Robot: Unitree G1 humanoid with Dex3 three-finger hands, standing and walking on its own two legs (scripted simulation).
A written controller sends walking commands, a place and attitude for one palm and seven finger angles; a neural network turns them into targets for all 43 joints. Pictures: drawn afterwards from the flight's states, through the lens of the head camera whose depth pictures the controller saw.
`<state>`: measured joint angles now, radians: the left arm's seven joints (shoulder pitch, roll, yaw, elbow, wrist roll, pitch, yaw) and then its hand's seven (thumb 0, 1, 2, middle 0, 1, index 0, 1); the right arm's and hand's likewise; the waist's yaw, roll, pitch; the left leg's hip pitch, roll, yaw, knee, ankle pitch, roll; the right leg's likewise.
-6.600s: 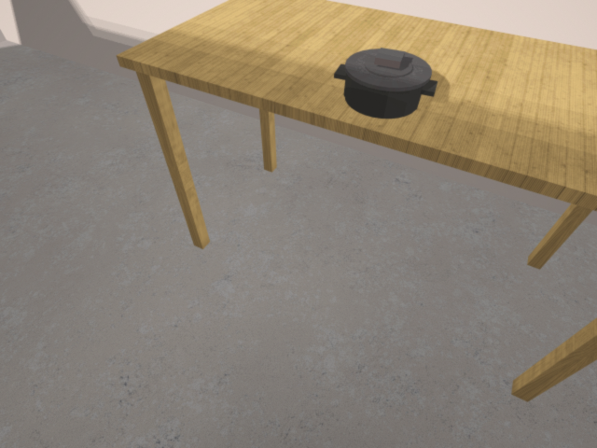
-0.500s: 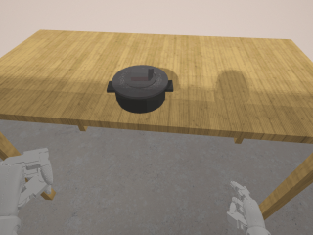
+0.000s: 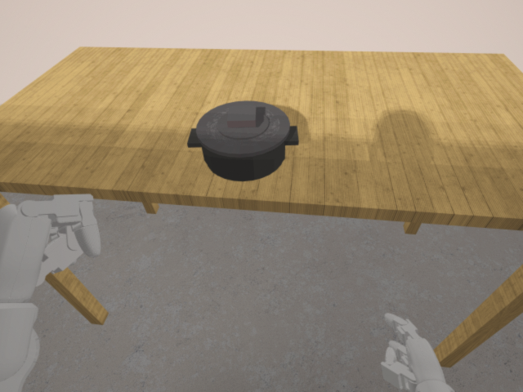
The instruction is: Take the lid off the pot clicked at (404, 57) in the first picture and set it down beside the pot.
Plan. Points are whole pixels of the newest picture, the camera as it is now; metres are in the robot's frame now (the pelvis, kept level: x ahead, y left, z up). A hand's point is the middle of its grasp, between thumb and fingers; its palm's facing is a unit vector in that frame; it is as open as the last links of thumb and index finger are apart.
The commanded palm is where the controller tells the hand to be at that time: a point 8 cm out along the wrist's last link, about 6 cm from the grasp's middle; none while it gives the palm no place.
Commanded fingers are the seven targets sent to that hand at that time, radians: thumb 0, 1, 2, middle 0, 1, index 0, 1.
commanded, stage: reach forward and open the fingers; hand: left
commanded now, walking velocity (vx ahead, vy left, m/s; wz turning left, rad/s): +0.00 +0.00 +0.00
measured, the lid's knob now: (242, 116) +0.55 +0.13 +0.15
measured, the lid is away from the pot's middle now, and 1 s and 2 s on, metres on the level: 0.00 0.00 0.00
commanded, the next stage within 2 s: move the open hand above the knob in 0.98 s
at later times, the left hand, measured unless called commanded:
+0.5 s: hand (81, 232) +0.23 +0.26 +0.18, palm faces -0.02 -0.06 -1.00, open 5.2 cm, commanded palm +0.20 +0.25 +0.25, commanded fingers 0.00 -0.16 1.57 -1.01 -0.36 -1.01 -0.36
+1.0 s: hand (102, 194) +0.28 +0.25 +0.20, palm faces -0.07 -0.02 -1.00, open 10.0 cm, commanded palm +0.24 +0.25 +0.28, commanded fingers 0.00 -0.40 1.68 -0.86 -0.08 -0.86 -0.08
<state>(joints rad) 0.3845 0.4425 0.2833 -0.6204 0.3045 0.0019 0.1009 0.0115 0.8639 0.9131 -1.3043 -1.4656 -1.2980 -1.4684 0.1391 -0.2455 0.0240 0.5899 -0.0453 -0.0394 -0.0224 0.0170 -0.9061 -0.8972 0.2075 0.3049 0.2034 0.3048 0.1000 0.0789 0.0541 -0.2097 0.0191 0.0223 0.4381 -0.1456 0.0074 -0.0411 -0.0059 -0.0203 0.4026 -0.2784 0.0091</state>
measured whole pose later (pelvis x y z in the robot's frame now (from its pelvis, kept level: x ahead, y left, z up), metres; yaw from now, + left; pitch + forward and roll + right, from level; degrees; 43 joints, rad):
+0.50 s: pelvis -0.02 -0.01 +0.00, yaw +2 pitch -5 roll -1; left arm -0.04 0.68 0.05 -0.28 0.72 0.18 -0.36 0.00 0.17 1.36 -1.13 -0.70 -1.12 -0.70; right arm 0.01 -0.28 0.07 0.59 0.02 0.05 -0.04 0.02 -0.91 -0.90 0.21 0.30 0.20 0.30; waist 0.11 0.14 0.03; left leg -0.23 0.01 -0.01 0.41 -0.09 0.01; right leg -0.06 -0.01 -0.05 0.41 -0.26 0.00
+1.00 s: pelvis -0.03 +0.00 +0.00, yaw +1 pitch -4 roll -1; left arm -0.33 0.68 -0.03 -0.09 0.76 0.15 -0.46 0.00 -0.39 1.71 -0.90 -0.10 -0.89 -0.10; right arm 0.08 -0.28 0.05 0.61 0.03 0.05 -0.03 0.02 -0.91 -0.90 0.21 0.30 0.20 0.30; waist 0.09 0.13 0.03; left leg -0.24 0.00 0.01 0.37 -0.06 0.02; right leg -0.11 -0.02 -0.03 0.41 -0.23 0.01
